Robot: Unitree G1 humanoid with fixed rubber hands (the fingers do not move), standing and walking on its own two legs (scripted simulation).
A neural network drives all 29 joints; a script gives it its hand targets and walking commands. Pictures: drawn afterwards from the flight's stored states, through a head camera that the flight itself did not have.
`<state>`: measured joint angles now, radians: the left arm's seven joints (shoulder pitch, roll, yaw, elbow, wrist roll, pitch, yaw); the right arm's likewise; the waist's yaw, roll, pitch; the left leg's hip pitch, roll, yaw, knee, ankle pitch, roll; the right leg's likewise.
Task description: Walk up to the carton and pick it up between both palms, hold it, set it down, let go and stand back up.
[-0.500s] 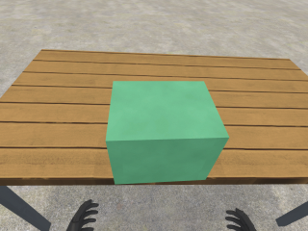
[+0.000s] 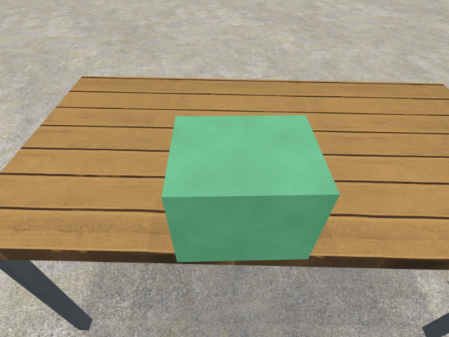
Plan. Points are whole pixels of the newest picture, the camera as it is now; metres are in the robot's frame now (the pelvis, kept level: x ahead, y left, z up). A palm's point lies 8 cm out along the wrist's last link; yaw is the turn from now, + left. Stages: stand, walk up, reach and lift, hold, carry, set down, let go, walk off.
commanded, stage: stand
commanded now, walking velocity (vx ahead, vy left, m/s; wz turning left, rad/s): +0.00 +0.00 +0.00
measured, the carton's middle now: (242, 187) +0.41 +0.00 +0.05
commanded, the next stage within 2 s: none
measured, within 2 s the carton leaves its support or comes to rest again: neither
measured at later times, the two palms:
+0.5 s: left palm out of the picture -0.07 +0.21 -0.15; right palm out of the picture -0.05 -0.17 -0.15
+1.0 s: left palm out of the picture -0.13 +0.19 -0.15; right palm out of the picture -0.08 -0.18 -0.15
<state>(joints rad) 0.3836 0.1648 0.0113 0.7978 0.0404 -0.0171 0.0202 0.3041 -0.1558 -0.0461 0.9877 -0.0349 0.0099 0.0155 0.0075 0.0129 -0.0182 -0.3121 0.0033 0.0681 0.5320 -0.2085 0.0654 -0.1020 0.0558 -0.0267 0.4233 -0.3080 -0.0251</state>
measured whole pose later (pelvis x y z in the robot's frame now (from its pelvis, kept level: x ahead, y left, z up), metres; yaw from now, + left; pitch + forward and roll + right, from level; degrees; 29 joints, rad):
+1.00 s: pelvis -0.05 +0.01 +0.00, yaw +1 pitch -2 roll -1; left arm 0.46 0.05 0.02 1.16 0.02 -0.01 0.04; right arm 0.34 -0.09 -0.02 1.17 -0.02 0.02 -0.03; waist 0.00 0.01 -0.02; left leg -0.31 -0.04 0.07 0.42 -0.10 0.08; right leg -0.17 0.02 -0.03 0.46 -0.26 -0.01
